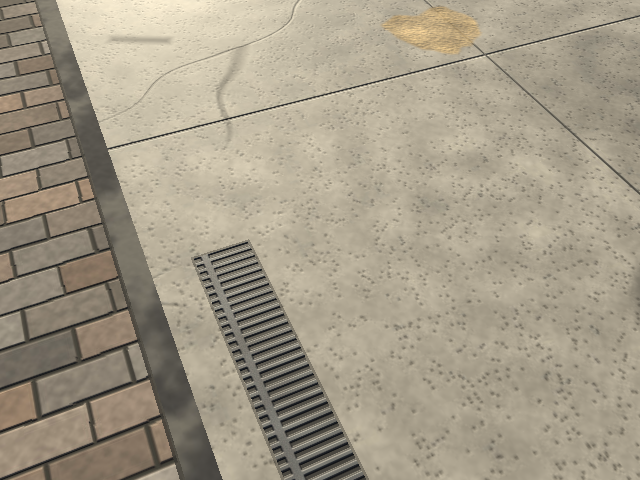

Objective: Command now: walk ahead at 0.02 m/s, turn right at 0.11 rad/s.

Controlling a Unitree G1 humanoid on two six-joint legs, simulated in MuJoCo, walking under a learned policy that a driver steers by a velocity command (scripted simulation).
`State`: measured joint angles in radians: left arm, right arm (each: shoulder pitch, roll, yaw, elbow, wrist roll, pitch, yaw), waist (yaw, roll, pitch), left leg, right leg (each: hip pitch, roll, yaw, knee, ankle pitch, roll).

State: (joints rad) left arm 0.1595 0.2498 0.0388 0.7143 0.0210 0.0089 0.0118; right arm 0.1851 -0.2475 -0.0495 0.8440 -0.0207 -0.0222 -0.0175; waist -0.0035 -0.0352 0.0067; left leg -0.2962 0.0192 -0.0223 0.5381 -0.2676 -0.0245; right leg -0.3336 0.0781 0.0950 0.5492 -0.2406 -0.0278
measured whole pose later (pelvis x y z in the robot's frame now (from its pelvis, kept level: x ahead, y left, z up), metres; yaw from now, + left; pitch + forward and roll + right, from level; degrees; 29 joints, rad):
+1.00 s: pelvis +0.16 +0.00 +0.01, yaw +0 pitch +2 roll +0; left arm 0.45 0.21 0.04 0.91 -0.01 -0.07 0.00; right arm 0.12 -0.29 -0.05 0.84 0.02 -0.09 0.03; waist 0.06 0.03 0.00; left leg -0.63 0.08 0.02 0.89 -0.17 0.02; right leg 0.02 0.04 0.02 0.22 -0.28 -0.05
